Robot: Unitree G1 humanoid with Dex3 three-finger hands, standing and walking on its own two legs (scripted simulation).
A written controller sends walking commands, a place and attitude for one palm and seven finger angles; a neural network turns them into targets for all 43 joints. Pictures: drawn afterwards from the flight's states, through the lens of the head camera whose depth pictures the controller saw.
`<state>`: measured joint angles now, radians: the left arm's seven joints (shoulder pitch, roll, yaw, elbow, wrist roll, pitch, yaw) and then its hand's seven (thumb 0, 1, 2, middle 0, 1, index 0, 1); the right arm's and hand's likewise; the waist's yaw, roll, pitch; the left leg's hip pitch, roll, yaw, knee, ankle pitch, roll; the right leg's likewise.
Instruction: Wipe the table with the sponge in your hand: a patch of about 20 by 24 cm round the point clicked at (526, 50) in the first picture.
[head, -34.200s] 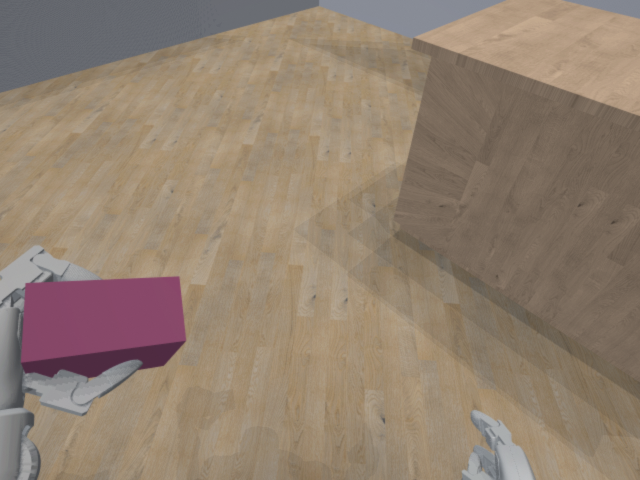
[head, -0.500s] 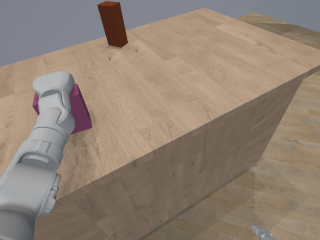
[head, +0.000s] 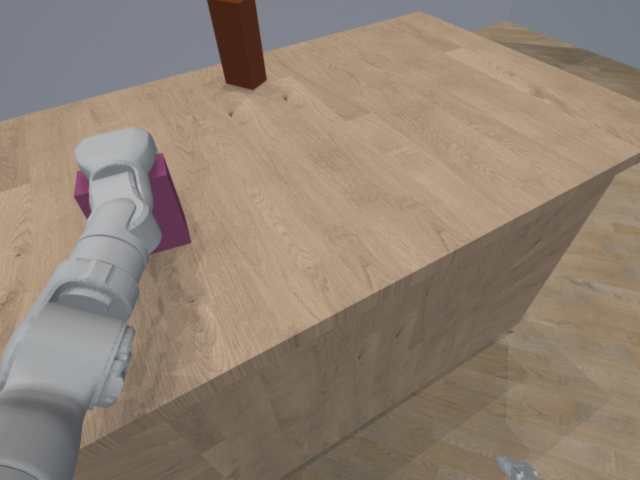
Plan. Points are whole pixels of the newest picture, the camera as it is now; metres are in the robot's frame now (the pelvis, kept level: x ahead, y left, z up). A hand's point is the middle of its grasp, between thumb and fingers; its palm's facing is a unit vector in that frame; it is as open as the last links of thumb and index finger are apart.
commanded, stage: wipe back along the third lane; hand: left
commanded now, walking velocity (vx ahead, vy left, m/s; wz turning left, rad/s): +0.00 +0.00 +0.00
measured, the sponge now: (142, 219) +0.44 +0.26 +0.11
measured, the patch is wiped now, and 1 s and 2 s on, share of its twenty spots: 0.90 0.90 0.90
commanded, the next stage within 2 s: slide back across to the middle lane in 1.60 s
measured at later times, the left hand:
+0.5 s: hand (130, 199) +0.43 +0.26 +0.15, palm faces +0.09 -0.03 -1.00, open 10.1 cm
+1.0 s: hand (143, 220) +0.39 +0.22 +0.15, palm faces +0.21 -0.11 -0.97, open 10.1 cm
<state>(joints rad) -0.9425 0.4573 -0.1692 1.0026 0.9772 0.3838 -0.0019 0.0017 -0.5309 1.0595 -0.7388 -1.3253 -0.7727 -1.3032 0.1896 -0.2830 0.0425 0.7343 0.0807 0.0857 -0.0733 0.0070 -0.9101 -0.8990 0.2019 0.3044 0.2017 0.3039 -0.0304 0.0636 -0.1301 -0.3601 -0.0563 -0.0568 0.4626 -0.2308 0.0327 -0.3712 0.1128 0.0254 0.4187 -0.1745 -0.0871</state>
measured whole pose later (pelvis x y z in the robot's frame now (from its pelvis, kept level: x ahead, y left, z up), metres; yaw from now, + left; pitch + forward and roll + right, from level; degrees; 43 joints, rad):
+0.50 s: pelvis +0.03 +0.04 +0.00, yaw +0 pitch +4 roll -1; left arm -0.73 0.31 -0.33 0.59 0.94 0.69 0.04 0.00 -0.49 1.05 -0.70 -1.35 -0.73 -1.34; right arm 0.03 -0.26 0.06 0.68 0.09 0.16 -0.02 0.01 -0.91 -0.90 0.20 0.30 0.20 0.30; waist 0.04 0.07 -0.14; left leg -0.24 -0.10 -0.05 0.43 -0.26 0.09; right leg -0.26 0.07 0.04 0.41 -0.23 -0.04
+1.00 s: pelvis +0.03 +0.05 -0.01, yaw +1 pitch +2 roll -1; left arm -0.52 0.26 -0.45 0.16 0.96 0.80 0.03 0.02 -0.47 1.04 -0.67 -1.37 -0.71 -1.35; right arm -0.01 -0.24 0.08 0.63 0.09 0.24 0.07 0.01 -0.91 -0.90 0.20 0.30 0.20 0.30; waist 0.10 0.09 -0.14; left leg -0.23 -0.12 -0.05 0.53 -0.32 0.10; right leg -0.25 0.05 0.01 0.51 -0.30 -0.04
